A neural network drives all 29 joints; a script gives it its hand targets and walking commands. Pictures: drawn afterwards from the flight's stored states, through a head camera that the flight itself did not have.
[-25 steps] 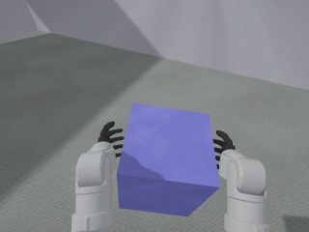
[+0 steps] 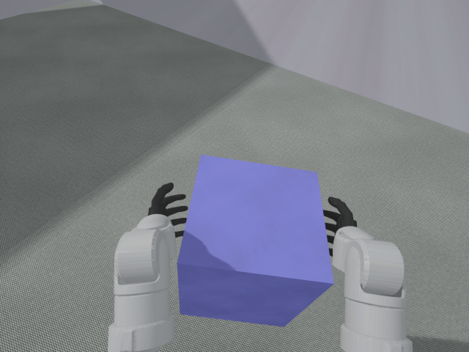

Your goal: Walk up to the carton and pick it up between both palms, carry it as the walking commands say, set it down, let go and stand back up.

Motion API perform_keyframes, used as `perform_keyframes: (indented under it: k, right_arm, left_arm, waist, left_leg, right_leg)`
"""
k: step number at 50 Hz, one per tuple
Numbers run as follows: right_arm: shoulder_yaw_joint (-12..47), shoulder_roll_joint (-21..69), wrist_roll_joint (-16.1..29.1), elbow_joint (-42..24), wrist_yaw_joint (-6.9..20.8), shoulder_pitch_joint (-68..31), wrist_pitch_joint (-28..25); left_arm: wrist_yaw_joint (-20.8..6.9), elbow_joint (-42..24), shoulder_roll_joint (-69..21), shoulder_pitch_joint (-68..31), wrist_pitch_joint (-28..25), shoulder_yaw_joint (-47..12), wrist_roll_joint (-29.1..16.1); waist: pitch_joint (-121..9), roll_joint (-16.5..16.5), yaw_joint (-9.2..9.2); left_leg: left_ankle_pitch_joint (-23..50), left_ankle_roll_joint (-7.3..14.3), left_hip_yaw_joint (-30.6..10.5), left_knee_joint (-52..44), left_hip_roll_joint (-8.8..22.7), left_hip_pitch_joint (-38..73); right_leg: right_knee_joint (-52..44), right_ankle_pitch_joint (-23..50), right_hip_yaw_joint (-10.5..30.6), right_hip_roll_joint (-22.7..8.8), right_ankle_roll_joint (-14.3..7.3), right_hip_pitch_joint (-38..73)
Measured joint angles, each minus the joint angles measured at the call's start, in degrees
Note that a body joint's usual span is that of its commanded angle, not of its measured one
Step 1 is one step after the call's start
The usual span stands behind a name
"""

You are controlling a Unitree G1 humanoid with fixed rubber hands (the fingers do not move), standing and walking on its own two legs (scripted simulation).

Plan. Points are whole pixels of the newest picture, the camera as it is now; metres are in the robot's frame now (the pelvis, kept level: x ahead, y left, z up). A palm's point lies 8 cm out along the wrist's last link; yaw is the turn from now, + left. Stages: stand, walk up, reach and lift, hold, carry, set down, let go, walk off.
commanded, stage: carry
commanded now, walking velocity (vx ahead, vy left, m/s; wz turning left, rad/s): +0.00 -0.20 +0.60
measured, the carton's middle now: (245, 246) +0.31 +0.02 +0.00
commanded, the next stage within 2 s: none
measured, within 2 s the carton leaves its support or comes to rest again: neither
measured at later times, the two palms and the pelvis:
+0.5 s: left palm (172, 221) +0.29 +0.14 +0.10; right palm (339, 209) +0.35 -0.14 +0.07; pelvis +0.04 -0.08 +0.00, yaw +13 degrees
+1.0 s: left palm (166, 218) +0.28 +0.14 +0.12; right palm (344, 201) +0.35 -0.14 +0.10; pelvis +0.03 -0.08 +0.01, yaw +14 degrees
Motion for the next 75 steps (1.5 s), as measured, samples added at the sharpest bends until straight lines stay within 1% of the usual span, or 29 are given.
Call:
perform_keyframes:
  k: [1,3,5,7,10,12,15,17,20,22,23,24,25,27,28,31,36,40,45,47,48,49,51,52,54,56,60,70,75]
  right_arm:
    - [-0.02,-0.01,0.06,0.01,-0.02,0.07,-0.04]
    - [-0.10,-0.01,0.06,0.00,-0.01,0.09,-0.01]
    - [-0.10,0.00,0.10,-0.01,-0.01,0.08,-0.04]
    - [-0.09,0.02,0.32,-0.02,0.00,-0.06,-0.25]
    - [-0.09,0.05,0.80,-0.19,0.01,-0.63,-0.93]
    - [-0.10,0.16,0.88,-0.66,0.10,-0.83,-1.44]
    - [-0.10,0.21,0.88,-1.28,0.28,-0.83,-1.99]
    - [-0.10,0.22,0.88,-1.34,0.35,-0.84,-2.12]
    - [-0.10,0.23,0.88,-1.40,0.37,-0.86,-2.11]
    - [-0.11,0.25,0.88,-1.46,0.37,-0.87,-2.10]
    - [-0.11,0.26,0.88,-1.47,0.37,-0.86,-2.08]
    - [-0.12,0.24,0.88,-1.47,0.37,-0.89,-2.04]
    - [-0.22,0.21,0.88,-1.60,0.38,-0.89,-2.19]
    - [-0.30,0.20,0.88,-1.75,0.39,-0.75,-2.08]
    - [-0.30,0.20,0.88,-1.77,0.39,-0.75,-1.92]
    - [-0.19,0.19,0.88,-2.03,0.29,-0.76,-1.90]
    - [0.14,0.18,0.88,-2.75,-0.14,-0.78,-1.98]
    - [0.28,0.18,0.88,-2.75,-0.26,-0.78,-1.98]
    - [0.39,0.17,0.88,-2.76,-0.33,-0.78,-1.92]
    - [0.40,0.16,0.88,-2.78,-0.35,-0.78,-1.81]
    - [0.40,0.17,0.88,-2.77,-0.35,-0.77,-1.79]
    - [0.41,0.18,0.88,-2.75,-0.35,-0.76,-1.79]
    - [0.77,0.20,0.89,-2.74,-0.46,-0.49,-1.56]
    - [1.06,0.20,0.90,-2.74,-0.63,-0.49,-1.25]
    - [1.53,0.19,0.89,-2.74,-0.90,-0.49,-0.84]
    - [1.55,0.18,0.88,-2.74,-0.92,-0.48,-0.64]
    - [1.55,0.19,0.88,-2.74,-0.94,-0.49,-0.59]
    - [1.55,0.19,0.81,-2.74,-0.95,-0.49,-0.58]
    - [1.55,0.19,0.79,-2.74,-0.95,-0.48,-0.58]
  left_arm:
    - [-0.01,0.00,0.10,0.14,-0.03,-0.22,0.00]
    - [0.06,-0.03,0.13,0.15,0.05,-0.37,0.01]
    - [0.09,-0.11,0.13,0.14,0.06,-0.36,0.01]
    - [0.14,-0.56,0.14,0.14,0.06,-0.27,0.02]
    - [0.35,-2.02,0.15,0.13,-0.05,-0.15,0.02]
    - [0.44,-3.01,0.14,0.13,-0.29,-0.21,0.01]
    - [0.61,-4.03,-0.05,0.13,-0.54,-0.28,0.02]
    - [0.69,-4.27,-0.11,0.12,-0.53,-0.26,0.01]
    - [0.71,-4.39,-0.15,0.11,-0.51,-0.21,0.01]
    - [0.71,-4.44,-0.27,0.10,-0.55,-0.08,0.01]
    - [0.71,-4.45,-0.42,0.10,-0.59,0.10,0.01]
    - [0.71,-4.43,-0.58,0.11,-0.64,0.28,0.01]
    - [0.68,-4.40,-0.62,0.17,-0.95,0.16,0.00]
    - [0.74,-4.39,-0.57,0.15,-0.80,-0.07,0.00]
    - [0.74,-4.40,-0.55,0.14,-0.62,-0.08,0.00]
    - [0.59,-4.42,-0.55,0.13,-0.77,-0.01,0.01]
    - [0.03,-4.41,-0.56,0.14,-1.50,0.23,0.01]
    - [-0.08,-4.41,-0.56,0.14,-1.51,0.37,0.01]
    - [-0.17,-4.41,-0.57,0.14,-1.45,0.48,0.01]
    - [-0.19,-4.41,-0.58,0.14,-1.34,0.50,0.01]
    - [-0.20,-4.41,-0.56,0.14,-1.30,0.50,0.01]
    - [-0.20,-4.41,-0.53,0.15,-1.28,0.48,0.01]
    - [-0.58,-4.41,-0.30,0.88,-1.29,0.40,0.01]
    - [-0.89,-4.41,-0.16,1.33,-1.29,0.48,0.01]
    - [-1.18,-4.41,-0.04,1.80,-1.24,0.67,0.01]
    - [-1.17,-4.41,-0.03,1.83,-1.02,0.66,0.01]
    - [-1.08,-4.41,-0.01,1.85,-0.86,0.58,0.01]
    - [-1.01,-4.41,-0.01,1.85,-0.64,0.51,0.01]
    - [-1.01,-4.41,-0.01,1.85,-0.53,0.51,0.01]
  waist:
    - [0.63,0.12,-0.05]
    - [1.68,1.29,-0.06]
    - [2.09,1.73,-0.04]
    - [2.26,1.71,-0.02]
    - [2.48,1.51,0.00]
    - [2.56,1.46,0.01]
    - [2.57,1.45,0.02]
    - [2.48,1.43,0.03]
    - [2.13,1.53,0.05]
    - [1.55,1.87,0.08]
    - [1.31,1.89,0.10]
    - [0.88,1.44,0.07]
    - [1.60,1.86,0.01]
    - [2.85,2.13,0.02]
    - [2.80,2.01,0.02]
    - [1.85,1.57,0.01]
    - [0.17,1.45,-0.01]
    - [-0.84,1.37,-0.01]
    - [-2.03,1.15,-0.03]
    - [-2.41,0.97,-0.05]
    - [-2.57,1.17,-0.05]
    - [-2.80,1.82,-0.01]
    - [-3.12,1.35,0.03]
    - [-3.36,1.22,0.02]
    - [-3.43,0.87,0.01]
    - [-3.33,0.17,0.01]
    - [-3.48,-0.34,0.01]
    - [-4.83,1.28,0.01]
    - [-5.15,1.45,0.01]
  left_leg:
    - [-0.01,0.55,-0.83,0.16,-0.40,0.00]
    - [0.96,0.93,-3.55,-0.55,-0.59,-0.02]
    - [2.44,0.94,-6.43,-2.25,-0.95,-0.03]
    - [3.49,0.87,-8.90,-3.57,-1.14,-0.02]
    - [3.92,0.25,-11.42,-4.29,-1.17,0.00]
    - [3.93,-0.27,-12.65,-4.44,-1.23,0.01]
    - [3.93,-0.98,-14.13,-4.65,-1.63,0.01]
    - [3.92,-1.39,-14.55,-4.90,-2.01,0.01]
    - [3.93,-2.30,-14.29,-5.37,-2.37,-0.26]
    - [3.86,-3.23,-13.86,-5.41,-2.53,-1.05]
    - [3.76,-3.81,-13.60,-5.36,-2.74,-1.37]
    - [3.40,-4.00,-13.15,-4.79,-3.37,-1.92]
    - [0.53,-4.04,-13.17,-2.79,-3.62,-2.08]
    - [-4.71,-4.06,-11.15,3.46,-3.73,-3.25]
    - [-5.46,-4.06,-9.69,6.35,-3.75,-4.33]
    - [-5.61,-4.05,-6.55,12.26,-3.72,-6.70]
    - [-5.59,-4.05,-4.10,12.87,-3.71,-6.90]
    - [-5.11,-4.05,-2.35,11.54,-3.70,-6.93]
    - [-2.40,-4.04,-1.48,4.80,-3.68,-6.38]
    - [2.23,-4.04,-1.25,-1.67,-3.67,-4.57]
    - [5.91,-4.03,-1.52,-5.30,-3.57,-3.28]
    - [9.53,-3.51,-2.06,-7.44,-3.12,-2.31]
    - [8.65,-1.17,-1.99,-7.33,-3.54,-2.24]
    - [7.97,-0.45,-2.05,-7.34,-3.67,-2.36]
    - [7.41,0.20,-2.06,-7.33,-3.78,-2.48]
    - [7.48,0.30,-2.06,-7.33,-4.03,-2.53]
    - [7.71,0.34,-2.07,-7.33,-4.08,-2.52]
    - [7.98,0.35,-2.08,-7.33,-4.08,-2.52]
    - [8.09,0.35,-2.08,-7.33,-4.08,-2.52]
  right_leg:
    - [3.96,-3.63,0.75,0.02,1.56,-0.60]
    - [13.16,-7.91,2.61,0.81,3.28,-2.02]
    - [19.96,-8.17,4.46,0.91,4.52,-2.90]
    - [24.04,-8.20,6.27,0.89,5.33,-3.03]
    - [27.69,-8.22,8.27,0.88,6.18,-3.07]
    - [28.47,-8.24,8.76,0.88,6.68,-3.09]
    - [28.00,-8.25,8.80,0.89,7.16,-3.13]
    - [25.61,-8.27,8.82,0.88,7.20,-3.17]
    - [17.38,-8.32,8.86,0.91,7.06,-3.22]
    - [7.82,-7.48,8.91,0.95,6.44,-2.86]
    - [1.15,-4.39,8.94,0.94,6.04,-1.85]
    - [-4.34,1.84,8.95,0.29,5.38,-0.92]
    - [-3.94,3.62,8.81,0.24,3.85,-0.99]
    - [-1.95,1.85,8.83,0.14,0.94,-0.96]
    - [-2.01,1.18,8.85,-0.07,0.09,-0.96]
    - [-3.42,1.17,8.83,-0.78,-0.79,-0.99]
    - [-4.53,1.79,8.78,-0.87,-1.27,-0.99]
    - [-4.53,1.82,8.67,-0.86,-1.45,-0.99]
    - [-4.49,2.03,8.21,-0.85,-0.89,-1.00]
    - [-4.12,2.00,8.16,-0.78,-0.31,-1.02]
    - [-3.66,1.84,8.08,-0.58,0.07,-1.02]
    - [-3.08,1.56,7.80,-0.08,0.47,-1.00]
    - [-3.39,1.41,7.84,-0.37,1.18,-0.64]
    - [-3.99,1.40,7.83,-0.38,1.47,-0.47]
    - [-4.88,1.91,7.83,-0.39,1.67,-0.20]
    - [-5.29,3.29,7.83,-0.62,1.69,-0.10]
    - [-5.30,3.38,7.82,-0.68,1.80,-0.07]
    - [-5.27,3.45,7.82,-0.68,1.80,-0.06]
    - [-5.27,3.57,7.82,-0.68,1.80,-0.06]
